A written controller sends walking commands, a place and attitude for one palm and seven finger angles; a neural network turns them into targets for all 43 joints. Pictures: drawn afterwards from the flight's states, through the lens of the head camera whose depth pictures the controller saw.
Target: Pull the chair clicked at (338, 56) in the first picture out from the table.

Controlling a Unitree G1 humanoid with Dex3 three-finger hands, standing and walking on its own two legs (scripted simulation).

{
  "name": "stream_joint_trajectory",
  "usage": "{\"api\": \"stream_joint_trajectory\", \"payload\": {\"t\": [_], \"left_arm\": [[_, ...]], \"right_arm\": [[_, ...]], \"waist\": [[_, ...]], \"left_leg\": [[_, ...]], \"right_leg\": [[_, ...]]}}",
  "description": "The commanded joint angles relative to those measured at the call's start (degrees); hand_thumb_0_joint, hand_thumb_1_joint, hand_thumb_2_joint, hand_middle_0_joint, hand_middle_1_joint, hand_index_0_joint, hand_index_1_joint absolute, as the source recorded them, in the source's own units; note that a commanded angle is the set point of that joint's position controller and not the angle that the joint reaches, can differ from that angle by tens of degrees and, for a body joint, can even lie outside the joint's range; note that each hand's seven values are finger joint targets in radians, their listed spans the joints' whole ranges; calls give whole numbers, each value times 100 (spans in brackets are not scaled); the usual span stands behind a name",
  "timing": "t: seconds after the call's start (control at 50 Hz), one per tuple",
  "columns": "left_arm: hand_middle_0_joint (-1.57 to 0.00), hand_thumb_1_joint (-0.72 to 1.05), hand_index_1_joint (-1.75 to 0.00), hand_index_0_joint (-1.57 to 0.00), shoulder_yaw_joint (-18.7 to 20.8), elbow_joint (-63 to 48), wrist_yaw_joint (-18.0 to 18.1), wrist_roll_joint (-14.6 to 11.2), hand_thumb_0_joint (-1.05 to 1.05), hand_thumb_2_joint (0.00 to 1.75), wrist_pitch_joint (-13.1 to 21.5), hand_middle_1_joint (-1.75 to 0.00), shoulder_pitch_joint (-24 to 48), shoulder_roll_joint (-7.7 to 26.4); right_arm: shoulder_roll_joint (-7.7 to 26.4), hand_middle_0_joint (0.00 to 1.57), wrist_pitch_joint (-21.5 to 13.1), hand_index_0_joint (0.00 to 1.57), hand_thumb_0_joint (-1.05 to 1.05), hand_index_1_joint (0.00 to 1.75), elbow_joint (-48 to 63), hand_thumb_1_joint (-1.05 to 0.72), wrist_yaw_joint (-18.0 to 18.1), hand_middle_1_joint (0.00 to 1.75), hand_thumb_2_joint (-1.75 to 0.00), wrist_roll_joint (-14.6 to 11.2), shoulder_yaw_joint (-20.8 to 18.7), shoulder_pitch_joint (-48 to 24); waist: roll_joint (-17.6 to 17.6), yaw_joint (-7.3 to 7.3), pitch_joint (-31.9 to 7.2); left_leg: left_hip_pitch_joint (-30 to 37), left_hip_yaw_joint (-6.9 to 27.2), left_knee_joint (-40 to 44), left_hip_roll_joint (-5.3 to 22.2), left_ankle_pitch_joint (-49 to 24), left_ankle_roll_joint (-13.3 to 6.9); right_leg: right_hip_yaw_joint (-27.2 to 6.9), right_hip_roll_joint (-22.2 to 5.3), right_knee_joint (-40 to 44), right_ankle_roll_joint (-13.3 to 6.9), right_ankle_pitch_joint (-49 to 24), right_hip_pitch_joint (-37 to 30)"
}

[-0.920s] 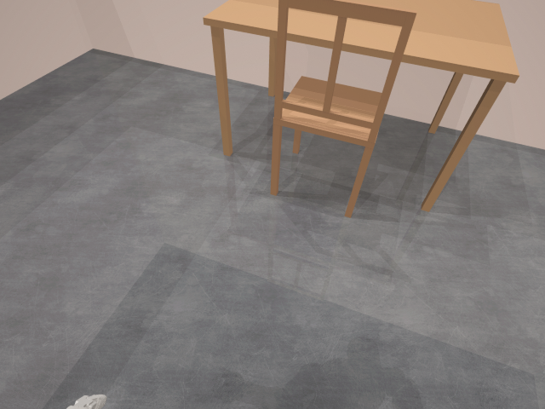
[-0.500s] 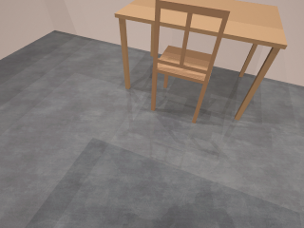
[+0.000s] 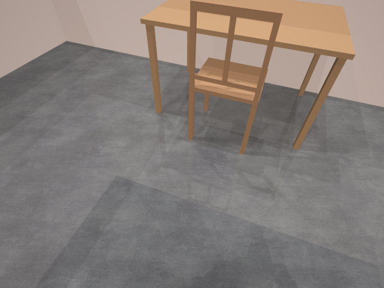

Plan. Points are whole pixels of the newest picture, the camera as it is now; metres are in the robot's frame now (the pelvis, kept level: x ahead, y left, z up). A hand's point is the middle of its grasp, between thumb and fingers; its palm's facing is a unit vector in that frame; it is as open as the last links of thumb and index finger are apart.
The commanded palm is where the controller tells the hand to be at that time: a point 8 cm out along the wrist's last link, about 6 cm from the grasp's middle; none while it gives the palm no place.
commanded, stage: look at it before walking up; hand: left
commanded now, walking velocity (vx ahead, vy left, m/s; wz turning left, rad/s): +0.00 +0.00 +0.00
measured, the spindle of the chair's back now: (228, 51) +1.21 -0.12 -0.06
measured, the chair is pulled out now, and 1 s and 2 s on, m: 0.00 0.00 0.00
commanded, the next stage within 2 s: walk to a spot facing it in 0.52 s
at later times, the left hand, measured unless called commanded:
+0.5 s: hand out of the picture +0.07 +0.24 -0.16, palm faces -0.03 -0.95 -0.32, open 7.4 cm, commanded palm none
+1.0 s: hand out of the picture +0.03 +0.19 -0.20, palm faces -0.03 -0.99 -0.13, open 7.4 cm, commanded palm none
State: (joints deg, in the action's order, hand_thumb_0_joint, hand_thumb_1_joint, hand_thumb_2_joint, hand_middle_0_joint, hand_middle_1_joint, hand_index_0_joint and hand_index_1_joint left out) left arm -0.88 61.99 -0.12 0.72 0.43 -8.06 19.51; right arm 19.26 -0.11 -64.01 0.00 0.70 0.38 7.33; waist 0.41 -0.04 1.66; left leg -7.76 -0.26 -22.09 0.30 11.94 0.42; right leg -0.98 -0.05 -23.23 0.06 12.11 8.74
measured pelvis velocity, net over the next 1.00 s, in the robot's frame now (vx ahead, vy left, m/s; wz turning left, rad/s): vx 0.08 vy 0.02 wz -0.08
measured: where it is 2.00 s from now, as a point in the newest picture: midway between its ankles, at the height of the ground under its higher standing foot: (202, 251)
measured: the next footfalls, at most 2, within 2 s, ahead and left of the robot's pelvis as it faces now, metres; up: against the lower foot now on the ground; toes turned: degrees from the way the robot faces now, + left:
right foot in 1.34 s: +0.34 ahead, -0.13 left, +0.00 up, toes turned -18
left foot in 1.72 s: +0.53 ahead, +0.07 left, +0.00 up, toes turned -3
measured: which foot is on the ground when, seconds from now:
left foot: down 0.00-1.00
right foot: down 0.00-0.98, up 1.00-1.00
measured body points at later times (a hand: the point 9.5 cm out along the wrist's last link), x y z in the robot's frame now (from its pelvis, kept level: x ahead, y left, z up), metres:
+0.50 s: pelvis +0.00 +0.00 +0.00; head +0.01 +0.00 +0.45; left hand +0.07 +0.29 -0.14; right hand +0.08 -0.30 -0.13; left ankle +0.00 +0.12 -0.74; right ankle +0.01 -0.12 -0.74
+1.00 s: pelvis +0.08 +0.02 -0.02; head +0.08 +0.04 +0.43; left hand +0.04 +0.25 -0.19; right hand +0.06 -0.23 -0.16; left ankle +0.00 +0.12 -0.74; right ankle +0.01 -0.11 -0.73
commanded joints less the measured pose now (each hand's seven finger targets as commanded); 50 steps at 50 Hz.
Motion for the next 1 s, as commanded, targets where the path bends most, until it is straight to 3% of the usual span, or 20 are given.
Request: {"api": "stream_joint_trajectory", "payload": {"t": [0.0, 0.22, 0.36, 0.6, 0.64, 0.7, 0.74, 0.76, 0.8, 0.86, 0.88, 0.9, 0.92, 0.94, 0.96, 0.98], "left_arm": [[-20, 90, -30, -20, 268, -354, 83, -13, 0, 90, 109, -30, 262, 1165], [-20, 90, -30, -20, 270, -348, 74, -7, 0, 90, 106, -30, 244, 1136], [-20, 90, -30, -20, 272, -336, 80, -11, 0, 90, 128, -30, 196, 1144], [-20, 90, -30, -20, 261, -302, 79, -9, 0, 90, 111, -30, 189, 1139], [-20, 90, -30, -20, 113, -118, 98, -10, 0, 90, -7, -30, -246, 432], [-20, 90, -30, -20, 177, -142, 12, 50, 0, 90, -91, -30, -485, 456], [-20, 90, -30, -20, 230, -201, -33, 61, 0, 90, -80, -30, -683, 426], [-20, 90, -30, -20, 253, -213, -47, 60, 0, 90, -58, -30, -827, 410], [-20, 90, -30, -20, 308, -216, -47, 45, 0, 90, -4, -30, -1056, 375], [-20, 90, -30, -20, 418, -167, 3, 33, 0, 90, 79, -30, -1404, 433], [-20, 90, -30, -20, 444, -167, 28, 34, 0, 90, 109, -30, -1429, 395], [-20, 90, -30, -20, 461, -167, 43, 33, 0, 90, 132, -30, -1423, 322], [-20, 90, -30, -20, 467, -185, 41, 26, 0, 90, 134, -30, -1300, 222], [-20, 90, -30, -20, 432, -300, 13, 4, 0, 90, 133, -30, -1017, -29], [-20, 90, -30, -20, 355, -530, 0, 2, 0, 90, 201, -30, -521, -357], [-20, 90, -30, -20, 381, -685, 42, 52, 0, 90, 232, -30, -135, -249]], "right_arm": [[1146, 20, -161, 20, 0, 30, 370, -90, 50, 30, -90, -11, -242, -350], [1133, 20, -164, 20, 0, 30, 359, -90, 51, 30, -90, -13, -240, -346], [1149, 20, -179, 20, 0, 30, 357, -90, 60, 30, -90, -30, -240, -319], [1148, 20, -167, 20, 0, 30, 346, -90, 63, 30, -90, -25, -234, -351], [424, 20, -78, 20, 0, 30, 177, -90, 33, 30, -90, 20, -67, 26], [445, 20, -13, 20, 0, 30, 210, -90, 1, 30, -90, 68, -128, 225], [432, 20, -38, 20, 0, 30, 288, -90, -2, 30, -90, 74, -169, 278], [423, 20, -57, 20, 0, 30, 324, -90, -2, 30, -90, 66, -183, 346], [272, 20, -132, 20, 0, 30, 384, -90, 11, 30, -90, 53, -190, 457], [34, 20, -221, 20, 0, 30, 477, -90, 26, 30, -90, 25, -222, 523], [-53, 20, -269, 20, 0, 30, 497, -90, 38, 30, -90, 11, -214, 603], [-132, 20, -320, 20, 0, 30, 448, -90, 52, 30, -90, -5, -209, 745], [-153, 20, -372, 20, 0, 30, 313, -90, 71, 30, -90, -18, -216, 1125], [59, 20, -425, 20, 0, 30, 32, -90, 111, 30, -90, 22, -290, 1850], [461, 20, -447, 20, 0, 30, -274, -90, 164, 30, -90, 75, -431, 2774], [126, 20, -422, 20, 0, 30, -407, -90, 223, 30, -90, 80, -326, 3053]], "waist": [[54, -7, -190], [-5, 0, -190], [5, 6, -431], [-64, -5, -292], [-8, -18, -383], [79, -38, 319], [110, -80, 604], [215, -101, 560], [418, -108, 525], [817, -112, 464], [809, -63, 476], [736, 7, 438], [307, 204, 281], [-683, 509, 173], [-2018, 817, 309], [-1315, 809, 747]], "left_leg": [[-68, 541, 386, 614, -391, -196], [-48, 555, 415, 625, -393, -187], [92, 540, 344, 657, -787, -181], [94, 560, 447, 667, -686, -185], [118, 393, 329, 615, 55, -84], [-513, 381, 325, 537, 1887, -146], [-776, 355, 129, 528, 2113, -201], [-832, 307, -89, 514, 2045, -218], [-999, 88, -570, 416, 1677, -206], [-1304, -412, -1430, 240, 1323, -89], [-1267, -475, -1355, 252, 1244, -74], [-946, -472, -1057, 284, 1111, -93], [-141, -354, -513, 363, 793, -168], [1065, 562, 49, 977, 1, -497], [1966, 1904, 575, 2117, -1479, -956], [1989, 2024, 523, 2455, -2666, -1185]], "right_leg": [[-634, -689, 543, -199, -250, 148], [-637, -672, 576, -193, -228, 169], [-585, -694, 474, -201, -803, -31], [-558, -689, 546, -175, -651, 1], [-550, -620, 485, -96, 269, 30], [-784, -487, 539, -222, 1949, 573], [-941, -451, 469, -346, 2163, 761], [-1026, -460, 455, -415, 2161, 690], [-1331, -614, 467, -588, 1976, 504], [-1920, -1068, 601, -931, 1302, 185], [-2004, -1178, 513, -1022, 810, 156], [-1863, -1117, 280, -1024, 250, 261], [-1422, -817, -296, -873, -265, 626], [-599, -127, -1758, -549, -539, 1605], [335, 322, -3340, -237, 1273, 3073], [35, 20, -4037, -245, 1803, 3680]]}}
